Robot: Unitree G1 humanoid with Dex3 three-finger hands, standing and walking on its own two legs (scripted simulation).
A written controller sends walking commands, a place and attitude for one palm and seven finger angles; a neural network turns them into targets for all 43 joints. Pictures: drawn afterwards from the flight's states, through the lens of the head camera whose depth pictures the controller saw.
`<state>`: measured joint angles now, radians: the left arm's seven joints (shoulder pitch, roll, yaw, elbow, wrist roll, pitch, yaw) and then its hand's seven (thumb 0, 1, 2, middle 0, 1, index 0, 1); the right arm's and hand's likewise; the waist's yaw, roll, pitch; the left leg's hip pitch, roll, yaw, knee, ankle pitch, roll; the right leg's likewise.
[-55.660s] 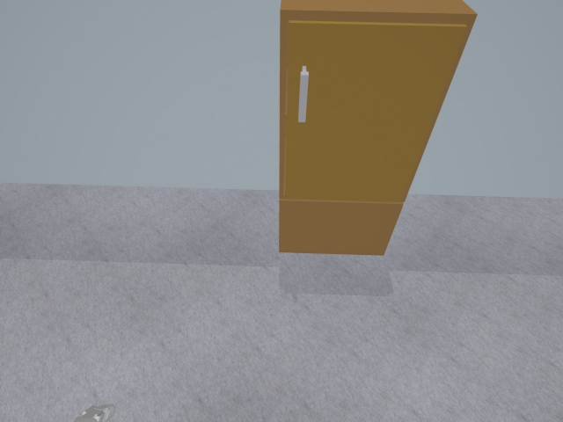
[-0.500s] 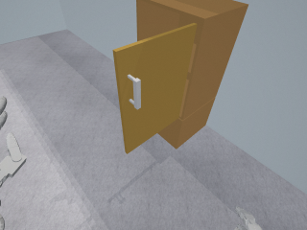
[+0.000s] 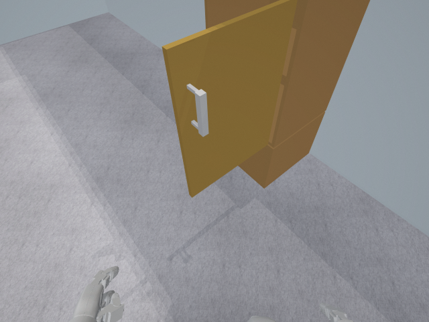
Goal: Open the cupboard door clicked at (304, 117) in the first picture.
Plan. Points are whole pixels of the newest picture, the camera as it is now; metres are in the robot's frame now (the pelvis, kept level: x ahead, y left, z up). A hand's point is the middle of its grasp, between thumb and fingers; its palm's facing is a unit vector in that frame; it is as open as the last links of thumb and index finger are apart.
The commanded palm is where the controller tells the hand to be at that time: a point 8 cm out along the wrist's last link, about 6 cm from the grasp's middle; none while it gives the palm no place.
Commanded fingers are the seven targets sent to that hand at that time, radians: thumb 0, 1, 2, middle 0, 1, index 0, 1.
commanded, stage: let the arm hang, fingers relaxed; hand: left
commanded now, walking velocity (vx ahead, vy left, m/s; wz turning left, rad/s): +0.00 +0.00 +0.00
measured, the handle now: (197, 110) +0.60 +0.05 +0.03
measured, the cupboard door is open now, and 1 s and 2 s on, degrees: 90 90 90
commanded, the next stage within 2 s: look to check the result in 0.90 s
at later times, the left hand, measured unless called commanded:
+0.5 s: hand out of the picture +0.02 +0.17 -0.15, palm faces +0.03 -0.97 -0.24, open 7.3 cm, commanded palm none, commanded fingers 0.00 0.90 0.90 -0.20 -0.30 -0.20 -0.30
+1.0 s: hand out of the picture -0.01 +0.16 -0.16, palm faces +0.03 -0.98 -0.17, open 7.3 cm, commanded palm none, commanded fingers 0.00 0.90 0.90 -0.20 -0.30 -0.20 -0.30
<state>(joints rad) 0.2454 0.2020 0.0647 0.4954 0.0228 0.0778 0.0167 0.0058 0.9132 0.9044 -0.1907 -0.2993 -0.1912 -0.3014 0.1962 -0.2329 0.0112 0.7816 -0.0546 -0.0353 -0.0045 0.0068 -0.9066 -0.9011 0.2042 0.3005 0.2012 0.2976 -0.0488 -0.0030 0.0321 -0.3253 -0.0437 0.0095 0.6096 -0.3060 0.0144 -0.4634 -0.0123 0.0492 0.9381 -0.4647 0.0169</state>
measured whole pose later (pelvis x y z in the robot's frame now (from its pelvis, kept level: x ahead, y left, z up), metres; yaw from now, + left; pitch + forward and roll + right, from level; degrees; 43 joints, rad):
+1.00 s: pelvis -0.01 +0.00 +0.02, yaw +0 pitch -1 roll +0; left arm 0.26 0.13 0.01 1.16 0.00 0.00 0.03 0.00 0.92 0.90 -0.20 -0.30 -0.20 -0.30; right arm 0.29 -0.12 0.01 1.16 -0.02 0.00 -0.03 0.00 -0.91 -0.90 0.20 0.30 0.20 0.30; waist -0.01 0.00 0.06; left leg -0.14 -0.02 0.03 0.40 -0.23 0.03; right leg -0.19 0.02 0.01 0.41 -0.20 -0.02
